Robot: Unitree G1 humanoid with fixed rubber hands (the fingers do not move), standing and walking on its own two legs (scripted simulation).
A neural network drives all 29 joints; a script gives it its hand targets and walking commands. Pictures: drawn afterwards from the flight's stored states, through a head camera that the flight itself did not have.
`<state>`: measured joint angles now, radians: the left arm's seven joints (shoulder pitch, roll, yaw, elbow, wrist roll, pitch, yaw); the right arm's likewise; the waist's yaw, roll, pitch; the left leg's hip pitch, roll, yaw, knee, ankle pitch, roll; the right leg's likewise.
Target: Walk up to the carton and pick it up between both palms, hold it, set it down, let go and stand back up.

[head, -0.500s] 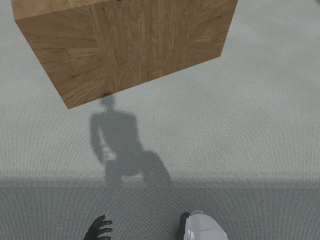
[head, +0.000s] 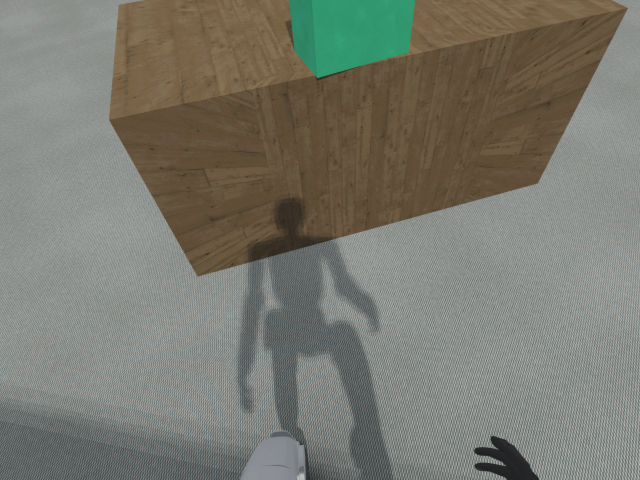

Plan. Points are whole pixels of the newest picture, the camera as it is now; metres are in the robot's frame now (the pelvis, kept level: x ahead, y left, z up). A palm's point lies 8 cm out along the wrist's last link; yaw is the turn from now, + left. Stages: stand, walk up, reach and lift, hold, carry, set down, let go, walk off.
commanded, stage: walk up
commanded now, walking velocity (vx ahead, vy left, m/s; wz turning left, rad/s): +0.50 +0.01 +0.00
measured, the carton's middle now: (350, 9) +1.19 +0.06 +0.05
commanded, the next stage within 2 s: none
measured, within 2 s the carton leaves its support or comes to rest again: neither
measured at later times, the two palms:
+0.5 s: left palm (219, 311) +0.38 +0.26 -0.13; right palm out of the picture +0.13 -0.17 -0.11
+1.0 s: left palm (263, 290) +0.42 +0.18 -0.10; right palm (511, 230) +0.60 -0.29 -0.14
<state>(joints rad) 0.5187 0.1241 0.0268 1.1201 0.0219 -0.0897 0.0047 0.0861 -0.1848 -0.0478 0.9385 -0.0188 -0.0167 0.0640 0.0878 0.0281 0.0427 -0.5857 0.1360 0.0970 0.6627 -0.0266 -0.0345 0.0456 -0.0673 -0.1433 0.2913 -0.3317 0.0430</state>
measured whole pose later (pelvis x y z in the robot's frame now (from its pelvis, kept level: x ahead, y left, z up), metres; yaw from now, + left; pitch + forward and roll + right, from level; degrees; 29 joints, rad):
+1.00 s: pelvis +0.52 -0.04 +0.01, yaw -1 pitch -1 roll +3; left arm 0.49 0.14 0.03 1.11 0.02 -0.09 0.01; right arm 0.15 -0.24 -0.08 1.00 -0.03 0.00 0.03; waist 0.06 0.04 0.05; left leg -0.59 0.10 0.06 1.01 -0.13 -0.03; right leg -0.08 -0.07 -0.14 0.35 -0.26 -0.02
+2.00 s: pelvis +0.69 +0.02 +0.01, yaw +0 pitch -2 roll +0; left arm 0.32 0.10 -0.01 1.16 0.00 -0.02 0.04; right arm 0.30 -0.13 0.00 1.14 -0.01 0.00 -0.03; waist -0.01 0.00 0.01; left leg -0.17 0.03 0.13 0.36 -0.16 0.02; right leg -0.13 0.03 -0.09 0.34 -0.19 -0.05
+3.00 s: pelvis +0.72 -0.01 +0.00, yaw +0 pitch -1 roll +0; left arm 0.37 0.08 -0.02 1.16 0.00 -0.04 0.04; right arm 0.33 -0.09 0.01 1.21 0.00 -0.01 -0.04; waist 0.00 0.01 0.02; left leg -0.15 0.07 0.10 0.39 -0.22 -0.03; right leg -0.09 0.07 -0.09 0.33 -0.24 -0.09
